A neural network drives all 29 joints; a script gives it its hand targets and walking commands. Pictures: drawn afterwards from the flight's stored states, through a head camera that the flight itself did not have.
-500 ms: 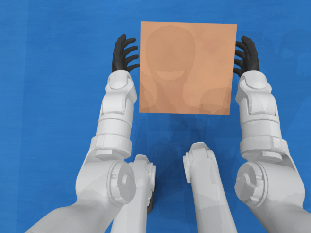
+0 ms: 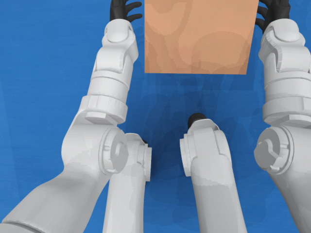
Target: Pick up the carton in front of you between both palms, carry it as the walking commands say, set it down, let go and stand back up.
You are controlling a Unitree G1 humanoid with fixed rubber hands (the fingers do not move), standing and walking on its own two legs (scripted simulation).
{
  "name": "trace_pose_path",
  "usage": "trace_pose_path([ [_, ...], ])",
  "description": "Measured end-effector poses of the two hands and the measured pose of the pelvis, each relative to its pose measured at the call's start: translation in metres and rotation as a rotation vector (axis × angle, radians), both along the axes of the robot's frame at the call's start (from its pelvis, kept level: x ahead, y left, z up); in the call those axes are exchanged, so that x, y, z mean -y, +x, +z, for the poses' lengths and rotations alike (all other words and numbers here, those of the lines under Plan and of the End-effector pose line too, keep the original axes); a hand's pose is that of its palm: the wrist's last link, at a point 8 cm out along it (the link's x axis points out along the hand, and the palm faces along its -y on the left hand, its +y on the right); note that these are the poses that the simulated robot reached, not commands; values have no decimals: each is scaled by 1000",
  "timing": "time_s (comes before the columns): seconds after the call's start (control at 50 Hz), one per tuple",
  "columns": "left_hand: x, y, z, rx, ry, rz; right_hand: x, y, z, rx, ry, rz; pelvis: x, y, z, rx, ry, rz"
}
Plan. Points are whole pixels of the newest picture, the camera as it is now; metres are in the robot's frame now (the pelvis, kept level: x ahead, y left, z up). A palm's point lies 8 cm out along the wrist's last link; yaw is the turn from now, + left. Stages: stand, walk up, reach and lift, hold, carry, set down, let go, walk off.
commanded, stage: set down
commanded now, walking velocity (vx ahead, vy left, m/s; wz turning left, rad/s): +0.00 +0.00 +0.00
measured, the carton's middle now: (188, 27) +0.52 -0.15 -0.27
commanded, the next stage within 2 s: none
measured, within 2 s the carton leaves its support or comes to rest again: rests again in 0.62 s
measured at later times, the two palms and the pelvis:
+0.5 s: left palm (117, 23) +0.55 +0.01 -0.18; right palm (264, 21) +0.48 -0.29 -0.18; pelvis +0.00 +0.01 -0.02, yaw +0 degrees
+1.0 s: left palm (116, 23) +0.56 +0.01 -0.21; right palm (260, 17) +0.49 -0.29 -0.20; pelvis +0.01 +0.00 -0.03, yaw +0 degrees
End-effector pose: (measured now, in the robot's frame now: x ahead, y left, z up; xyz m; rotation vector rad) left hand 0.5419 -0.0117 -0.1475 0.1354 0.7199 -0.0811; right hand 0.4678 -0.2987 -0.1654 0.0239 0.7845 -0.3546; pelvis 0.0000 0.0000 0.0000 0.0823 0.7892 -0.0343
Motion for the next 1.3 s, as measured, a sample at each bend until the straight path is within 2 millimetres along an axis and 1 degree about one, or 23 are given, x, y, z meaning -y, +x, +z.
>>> trace_pose_path([
  [0.1,-5,0,-20,-30,2,-3,-1,4,-13,-23,13,22,0,2,-12,23,-19,23],
  [0.2,-12,5,-29,-36,1,-2,-6,8,-15,-17,26,34,-2,3,-19,26,-37,37],
  [0.44,-17,9,-36,-38,-29,-21,-9,9,-16,-6,21,49,-7,1,-22,5,-51,54],
  [0.6,-18,13,-39,-29,-35,-50,-9,10,-21,10,47,43,-9,2,-23,5,-56,55],
  [0.78,-17,19,-49,-28,-53,-63,-7,19,-29,6,34,69,-5,7,-26,-5,-53,55],
  [0.86,-21,18,-55,-31,-55,-57,-8,23,-35,6,35,75,-3,9,-27,-8,-51,53],
  [1.0,-23,18,-58,-8,-76,-65,-6,23,-38,23,47,80,-2,11,-29,-7,-54,56],
  [1.18,-25,20,-61,-4,-77,-108,-6,20,-44,30,54,78,-2,5,-36,43,-57,53],
  [1.22,-27,18,-64,-3,-65,-119,-8,15,-53,-3,54,86,-2,5,-38,56,-57,50],
  [1.3,-32,3,-87,-54,-25,-143,-1,-8,-78,-61,38,29,-1,2,-39,90,-59,46],
])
